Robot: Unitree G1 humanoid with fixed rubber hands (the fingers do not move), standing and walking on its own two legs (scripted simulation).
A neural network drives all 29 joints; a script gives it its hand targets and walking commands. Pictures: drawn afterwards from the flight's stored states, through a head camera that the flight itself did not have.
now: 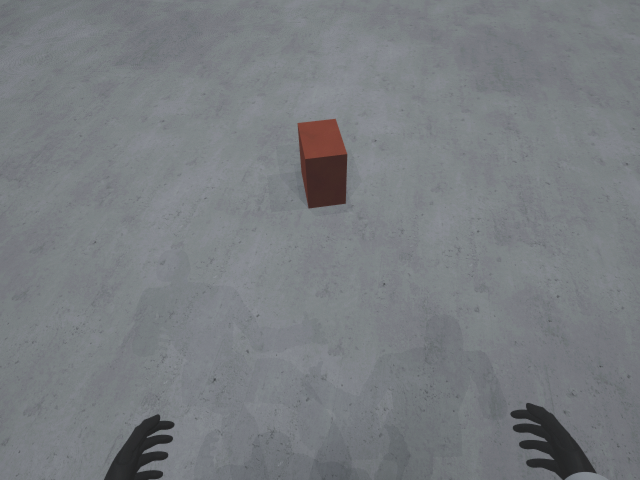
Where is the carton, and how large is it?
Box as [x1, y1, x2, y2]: [298, 119, 346, 207]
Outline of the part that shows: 335,119 298,123 301,171 308,207 345,203 346,152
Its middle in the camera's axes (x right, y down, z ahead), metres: +0.01 -0.32 +1.71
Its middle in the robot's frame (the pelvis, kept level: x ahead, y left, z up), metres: +1.42 +0.01 -0.61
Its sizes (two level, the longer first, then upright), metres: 0.252 0.167 0.272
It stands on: the floor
